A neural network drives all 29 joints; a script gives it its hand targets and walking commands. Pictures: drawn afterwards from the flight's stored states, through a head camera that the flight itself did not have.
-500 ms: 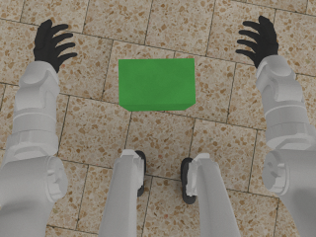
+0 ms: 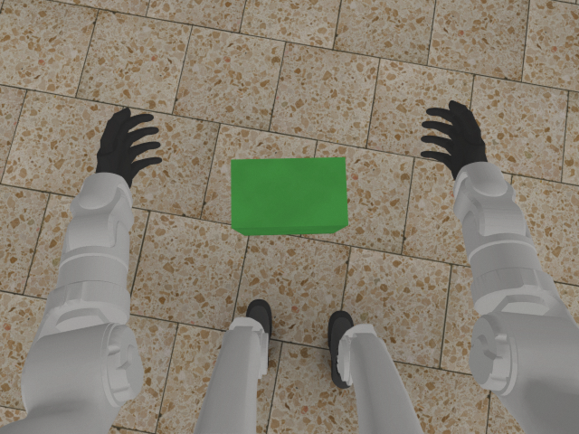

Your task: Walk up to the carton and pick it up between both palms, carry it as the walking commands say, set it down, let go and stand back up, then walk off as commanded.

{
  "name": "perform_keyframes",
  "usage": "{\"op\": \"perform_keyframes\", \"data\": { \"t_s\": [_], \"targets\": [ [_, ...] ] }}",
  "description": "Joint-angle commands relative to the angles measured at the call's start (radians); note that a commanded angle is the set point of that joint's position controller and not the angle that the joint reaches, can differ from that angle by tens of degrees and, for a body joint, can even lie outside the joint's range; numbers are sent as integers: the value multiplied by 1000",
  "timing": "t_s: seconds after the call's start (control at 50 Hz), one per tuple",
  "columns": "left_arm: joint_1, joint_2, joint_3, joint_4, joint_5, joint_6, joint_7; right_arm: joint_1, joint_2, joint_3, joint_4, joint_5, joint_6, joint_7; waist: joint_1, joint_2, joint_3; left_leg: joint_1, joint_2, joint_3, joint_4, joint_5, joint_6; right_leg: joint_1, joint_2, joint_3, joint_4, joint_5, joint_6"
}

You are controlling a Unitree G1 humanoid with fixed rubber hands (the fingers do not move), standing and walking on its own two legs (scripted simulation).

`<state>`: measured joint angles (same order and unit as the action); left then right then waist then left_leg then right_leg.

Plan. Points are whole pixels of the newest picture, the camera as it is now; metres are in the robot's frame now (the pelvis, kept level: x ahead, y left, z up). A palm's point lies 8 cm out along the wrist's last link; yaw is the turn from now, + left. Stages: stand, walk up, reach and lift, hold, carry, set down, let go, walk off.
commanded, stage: let go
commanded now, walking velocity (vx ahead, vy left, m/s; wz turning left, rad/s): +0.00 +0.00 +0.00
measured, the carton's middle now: (288, 201) +0.48 +0.04 -0.55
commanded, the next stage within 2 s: stand in 1.08 s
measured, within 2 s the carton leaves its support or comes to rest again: neither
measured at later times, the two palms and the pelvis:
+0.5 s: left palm (73, 319) +0.26 +0.24 +0.01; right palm (555, 306) +0.29 -0.23 +0.00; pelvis +0.06 -0.01 +0.09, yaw +1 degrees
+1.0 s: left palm (66, 367) +0.23 +0.22 +0.04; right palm out of the picture +0.23 -0.25 +0.04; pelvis +0.07 -0.01 +0.10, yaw +0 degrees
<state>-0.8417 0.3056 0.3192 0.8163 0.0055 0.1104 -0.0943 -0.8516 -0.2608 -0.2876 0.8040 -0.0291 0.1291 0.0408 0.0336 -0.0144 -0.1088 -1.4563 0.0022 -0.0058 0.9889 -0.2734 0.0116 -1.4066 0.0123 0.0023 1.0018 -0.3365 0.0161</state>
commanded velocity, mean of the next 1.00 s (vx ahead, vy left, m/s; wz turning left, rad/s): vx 0.00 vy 0.00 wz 0.00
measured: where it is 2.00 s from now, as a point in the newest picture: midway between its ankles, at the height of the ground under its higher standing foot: (299, 356)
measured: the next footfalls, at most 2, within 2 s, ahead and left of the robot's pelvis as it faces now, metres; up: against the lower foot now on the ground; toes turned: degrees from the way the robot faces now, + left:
none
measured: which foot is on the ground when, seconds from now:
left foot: down 0.00-1.00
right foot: down 0.00-1.00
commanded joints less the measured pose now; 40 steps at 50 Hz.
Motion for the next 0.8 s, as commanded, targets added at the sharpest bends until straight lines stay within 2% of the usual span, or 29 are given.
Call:
{"op": "perform_keyframes", "data": {
  "t_s": [0.0, 0.06, 0.12, 0.22, 0.3, 0.38, 0.48, 0.6, 0.7, 0.78],
  "targets": [
    [18, 146, -3, -186, 32, -16, -3, 40, -127, 0, -172, -16, -21, -15, 17, 31, -945, 815, -37, -5, -52, 507, -35, 431, 56, -31, -97, 369, 16],
    [161, 136, -47, -320, 16, -14, -7, 161, -119, 37, -314, -6, -29, -17, 16, 23, -1002, 945, -36, -17, -77, 595, -30, 524, 53, -21, -131, 419, 10],
    [293, 129, -89, -412, -8, -16, -5, 280, -115, 64, -401, 9, -31, -15, 6, 29, -951, 1018, -35, -21, -118, 575, -30, 593, 43, -10, -179, 393, 2],
    [480, 81, -129, -392, -22, -42, -6, 472, -58, 102, -362, 28, -56, -3, 3, 21, -632, 978, -31, -14, -228, 385, -31, 686, 24, 2, -272, 269, 0],
    [631, 26, -161, -343, -28, -74, -3, 630, -19, 126, -311, 18, -93, -3, -2, 20, -412, 1030, -23, -18, -311, 305, -36, 755, 20, 7, -350, 209, -3],
    [783, 6, -188, -358, -22, -105, 10, 776, -8, 143, -331, 16, -127, -9, -9, 23, -293, 1137, -21, -14, -372, 307, -36, 874, 24, 9, -422, 227, -3],
    [955, -2, -210, -435, -7, -125, 24, 923, -18, 164, -394, 14, -143, -10, -16, 22, -186, 1261, -33, -7, -443, 375, -36, 1024, 36, 11, -503, 311, 0],
    [1057, -5, -234, -487, -8, -103, 24, 1039, -18, 209, -453, 19, -124, 4, -27, -2, -17, 1335, -45, 9, -543, 304, -29, 1178, 30, 17, -590, 343, 6],
    [1038, 14, -242, -507, -11, -53, 10, 1039, -32, 228, -486, 23, -74, 21, -29, -4, 121, 1404, -49, 32, -581, 192, -32, 1202, 22, 16, -651, 221, 6],
    [1033, 11, -236, -496, 2, -13, 5, 1044, -32, 224, -486, 15, -35, 28, -31, 0, 178, 1437, -54, 42, -594, 172, -30, 1229, 24, 12, -665, 201, 8]
  ]
}}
